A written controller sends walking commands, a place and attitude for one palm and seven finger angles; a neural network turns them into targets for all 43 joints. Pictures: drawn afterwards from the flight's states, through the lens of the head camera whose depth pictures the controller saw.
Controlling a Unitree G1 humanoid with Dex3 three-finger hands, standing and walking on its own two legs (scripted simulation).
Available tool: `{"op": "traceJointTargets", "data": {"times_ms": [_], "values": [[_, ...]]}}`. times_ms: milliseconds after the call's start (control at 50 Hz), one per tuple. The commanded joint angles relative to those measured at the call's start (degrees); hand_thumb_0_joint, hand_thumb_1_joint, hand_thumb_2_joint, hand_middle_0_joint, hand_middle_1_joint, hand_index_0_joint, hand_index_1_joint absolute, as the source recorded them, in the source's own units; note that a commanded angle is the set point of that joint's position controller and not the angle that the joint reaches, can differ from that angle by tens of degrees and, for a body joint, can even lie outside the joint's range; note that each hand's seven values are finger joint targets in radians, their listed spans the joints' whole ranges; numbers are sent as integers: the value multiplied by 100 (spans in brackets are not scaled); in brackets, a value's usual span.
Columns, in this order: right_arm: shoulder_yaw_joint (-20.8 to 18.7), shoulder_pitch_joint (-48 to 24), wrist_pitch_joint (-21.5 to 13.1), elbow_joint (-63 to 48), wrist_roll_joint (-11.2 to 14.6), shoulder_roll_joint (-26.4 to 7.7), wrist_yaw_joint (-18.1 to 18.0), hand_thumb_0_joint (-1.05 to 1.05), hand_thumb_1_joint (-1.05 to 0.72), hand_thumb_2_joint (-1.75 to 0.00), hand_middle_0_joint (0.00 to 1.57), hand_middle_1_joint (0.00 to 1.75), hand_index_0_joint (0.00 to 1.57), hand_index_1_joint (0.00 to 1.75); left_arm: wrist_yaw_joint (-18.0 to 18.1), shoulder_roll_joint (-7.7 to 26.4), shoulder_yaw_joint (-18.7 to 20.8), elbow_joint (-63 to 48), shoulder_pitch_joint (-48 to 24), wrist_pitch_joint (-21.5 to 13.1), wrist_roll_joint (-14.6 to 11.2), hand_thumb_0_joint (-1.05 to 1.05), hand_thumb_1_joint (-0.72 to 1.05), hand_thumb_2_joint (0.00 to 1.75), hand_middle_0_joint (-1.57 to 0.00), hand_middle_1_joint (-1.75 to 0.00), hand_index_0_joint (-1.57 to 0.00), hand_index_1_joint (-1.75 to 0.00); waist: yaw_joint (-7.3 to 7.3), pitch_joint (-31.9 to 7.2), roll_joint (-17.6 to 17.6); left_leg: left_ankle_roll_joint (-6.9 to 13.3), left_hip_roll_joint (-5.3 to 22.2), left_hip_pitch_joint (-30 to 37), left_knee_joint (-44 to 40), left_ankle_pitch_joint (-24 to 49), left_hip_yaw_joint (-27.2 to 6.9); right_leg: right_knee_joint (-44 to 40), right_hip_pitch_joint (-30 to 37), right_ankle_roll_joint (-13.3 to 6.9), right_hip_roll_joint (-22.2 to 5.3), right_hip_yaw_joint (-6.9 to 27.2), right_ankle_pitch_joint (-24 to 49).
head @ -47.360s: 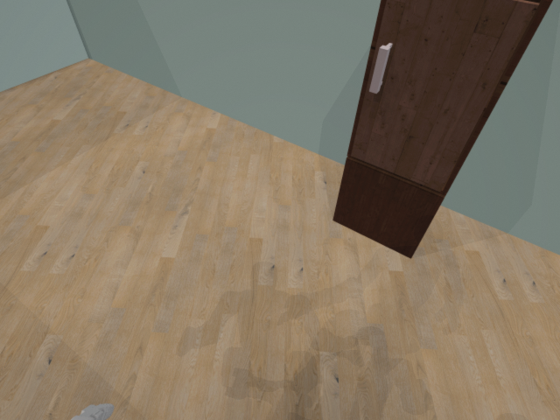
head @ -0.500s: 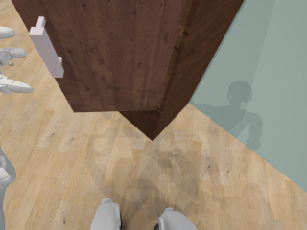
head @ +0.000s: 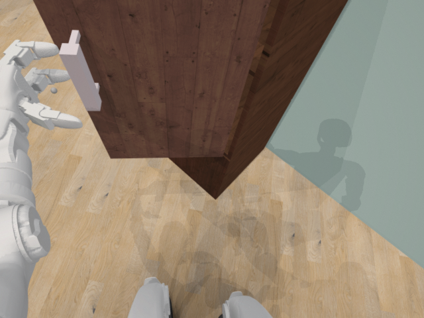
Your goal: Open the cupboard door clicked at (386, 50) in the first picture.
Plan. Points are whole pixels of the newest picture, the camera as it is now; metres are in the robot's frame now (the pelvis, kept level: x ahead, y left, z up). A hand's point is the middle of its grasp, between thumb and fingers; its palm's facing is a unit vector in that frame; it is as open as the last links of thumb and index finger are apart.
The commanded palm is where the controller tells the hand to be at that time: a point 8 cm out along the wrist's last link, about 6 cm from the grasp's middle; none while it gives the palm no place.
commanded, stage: slide the fingers in behind the handle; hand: left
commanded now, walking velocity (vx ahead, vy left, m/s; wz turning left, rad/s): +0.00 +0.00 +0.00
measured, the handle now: (85, 72) +0.54 +0.21 +0.09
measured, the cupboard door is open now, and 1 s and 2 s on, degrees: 46 46 46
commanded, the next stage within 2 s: close the thumb around the handle in 1.12 s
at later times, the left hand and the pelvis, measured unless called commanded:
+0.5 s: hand (75, 94) +0.48 +0.21 +0.10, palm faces +0.04 -1.00 +0.00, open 14.0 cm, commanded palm +0.46 +0.25 +0.09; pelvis -0.01 -0.01 +0.00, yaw +0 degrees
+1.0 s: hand (84, 92) +0.48 +0.20 +0.10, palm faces +0.05 -1.00 -0.01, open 14.0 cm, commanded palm +0.46 +0.24 +0.09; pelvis +0.00 -0.02 +0.00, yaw +0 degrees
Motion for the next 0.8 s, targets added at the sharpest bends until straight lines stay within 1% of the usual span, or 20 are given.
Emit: {"op": "traceJointTargets", "data": {"times_ms": [0,40,100,120,140,200,240,280,360,380,440,500,540,580,600,680,700,740,760,780], "values": [[-477,903,-67,-259,-2,-1146,-76,0,-90,-90,20,30,20,30,12,1291,2,-1394,-2402,-367,-155,0,-50,30,-30,-120,-30,-120,-28,-2635,1006,6,-174,3847,-535,2011,-555,-737,-543,-148,198,-13,1809],[-495,901,-85,-230,-21,-1117,-61,0,-90,-90,20,30,20,30,42,1135,-41,-1528,-2406,-441,-168,0,-50,30,-30,-120,-30,-120,-8,-2767,1112,-3,-172,4035,-517,2116,-587,-727,-610,-159,204,-18,1821],[-503,892,-77,-196,-10,-1110,-53,0,-90,-90,20,30,20,30,82,972,-133,-1437,-2302,-454,-202,0,-50,30,-30,-120,-30,-120,-43,-2500,888,9,-186,3873,-586,1899,-572,-798,-556,-155,205,-22,1729],[-487,906,-90,-191,-21,-1103,-51,0,-90,-90,20,30,20,30,96,872,-192,-1448,-2374,-473,-236,0,-50,30,-30,-120,-30,-120,-65,-2442,924,18,-196,3867,-589,1903,-583,-781,-582,-173,205,-26,1709],[-506,905,-83,-162,-15,-1114,-54,0,-90,-90,20,30,20,30,127,950,-115,-1375,-2379,-459,-207,0,-50,30,-30,-120,-30,-120,-61,-2468,807,21,-191,3810,-582,1859,-576,-785,-575,-152,192,-11,1709],[-488,887,-79,-164,-6,-1108,-55,0,-90,-90,20,30,20,30,216,973,-122,-1105,-2392,-369,-169,0,-50,30,-30,-120,-30,-120,-94,-2129,662,49,-220,3448,-634,1492,-513,-851,-526,-128,163,21,1538],[-487,872,-109,-198,-26,-1101,-45,0,-90,-90,20,30,20,30,299,1106,11,-1319,-2402,-458,-134,0,-50,30,-30,-120,-30,-120,17,-2423,933,34,-232,3635,-617,1679,-492,-797,-457,-145,154,43,1658],[-477,846,-104,-241,-26,-1080,-41,0,-90,-90,20,30,20,30,347,1155,55,-1376,-2260,-523,-109,0,-50,30,-30,-120,-30,-120,68,-2486,859,30,-238,3561,-597,1719,-464,-771,-319,-147,155,63,1738],[-476,784,-111,-243,-14,-1048,-26,0,-90,-90,20,30,20,30,397,993,-69,-1339,-2309,-596,-99,0,-50,30,-30,-120,-30,-120,-8,-2386,739,50,-250,3394,-559,1548,-408,-787,-269,-110,161,108,1753],[-485,804,-110,-238,-12,-1066,-35,0,-90,-90,20,30,20,30,409,1093,28,-1299,-2328,-583,-113,0,-50,30,-30,-120,-30,-120,-7,-2362,610,65,-254,3279,-573,1443,-387,-819,-180,-94,156,128,1718],[-482,764,-118,-283,16,-1052,-36,0,-90,-90,20,30,20,30,381,1050,4,-1312,-2204,-579,-129,0,-50,30,-30,-120,-30,-120,53,-2464,693,72,-291,3240,-563,1467,-323,-808,-34,-96,146,172,1842],[-477,737,-127,-251,16,-1025,-32,0,-90,-90,20,30,20,30,353,877,-156,-1332,-2251,-564,-152,0,-50,30,-30,-120,-30,-120,10,-2332,707,77,-296,3197,-553,1391,-317,-850,-56,-94,145,180,1808],[-482,753,-137,-231,23,-1042,-42,0,-90,-90,20,30,20,30,346,865,-145,-1272,-2248,-570,-180,0,-50,30,-30,-120,-30,-120,-22,-2348,517,97,-291,3135,-536,1393,-325,-840,-59,-76,144,205,1852],[-472,731,-150,-213,28,-1025,-40,0,-90,-90,20,30,20,30,334,725,-285,-1207,-2385,-518,-208,0,-50,30,-30,-120,-30,-120,-87,-2135,508,104,-306,2947,-535,1199,-301,-884,-102,-59,130,222,1737],[-473,747,-157,-185,28,-1041,-45,0,-90,-90,20,30,20,30,347,788,-249,-1121,-2401,-489,-200,0,-50,30,-30,-120,-30,-120,-108,-2080,435,112,-303,2900,-537,1143,-310,-897,-97,-62,130,222,1689],[-499,760,-208,-167,10,-1022,-37,0,-90,-90,20,30,20,30,362,743,-262,-1362,-2476,-569,-195,0,-50,30,-30,-120,-30,-120,-47,-2435,708,98,-302,3142,-480,1365,-318,-828,-116,-82,118,246,1841],[-494,744,-210,-166,6,-1003,-27,0,-90,-90,20,30,20,30,364,614,-359,-1328,-2393,-566,-193,0,-50,30,-30,-120,-30,-120,-41,-2419,681,86,-307,3165,-485,1373,-334,-816,-118,-93,123,218,1827],[-489,748,-230,-138,13,-1015,-25,0,-90,-90,20,30,20,30,399,685,-302,-1294,-2524,-574,-193,0,-50,30,-30,-120,-30,-120,-76,-2382,710,93,-291,3133,-460,1345,-329,-802,-227,-79,117,226,1778],[-480,775,-220,-102,3,-1025,-27,0,-90,-90,20,30,20,30,437,788,-230,-1137,-2554,-526,-173,0,-50,30,-30,-120,-30,-120,-106,-2277,564,99,-289,3024,-461,1280,-341,-816,-186,-72,123,219,1740],[-487,805,-223,-129,0,-1047,-32,0,-90,-90,20,30,20,30,463,1034,-36,-1243,-2618,-538,-162,0,-50,30,-30,-120,-30,-120,-36,-2399,586,107,-298,2959,-457,1336,-326,-794,-53,-69,117,251,1825]]}}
